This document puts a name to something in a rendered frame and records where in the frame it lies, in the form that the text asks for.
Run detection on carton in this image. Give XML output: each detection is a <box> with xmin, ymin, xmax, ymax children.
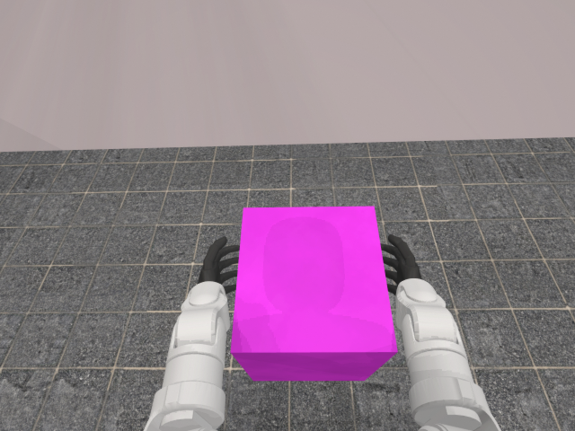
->
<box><xmin>231</xmin><ymin>207</ymin><xmax>398</xmax><ymax>381</ymax></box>

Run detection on robot right hand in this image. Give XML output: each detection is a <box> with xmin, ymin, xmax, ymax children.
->
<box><xmin>380</xmin><ymin>234</ymin><xmax>422</xmax><ymax>295</ymax></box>

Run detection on left robot forearm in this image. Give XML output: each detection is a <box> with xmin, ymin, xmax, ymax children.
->
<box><xmin>144</xmin><ymin>281</ymin><xmax>230</xmax><ymax>431</ymax></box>

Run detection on right robot forearm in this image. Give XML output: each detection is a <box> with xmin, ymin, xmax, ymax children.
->
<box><xmin>395</xmin><ymin>278</ymin><xmax>501</xmax><ymax>431</ymax></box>

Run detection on robot left hand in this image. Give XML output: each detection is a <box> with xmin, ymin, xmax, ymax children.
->
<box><xmin>198</xmin><ymin>236</ymin><xmax>240</xmax><ymax>294</ymax></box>

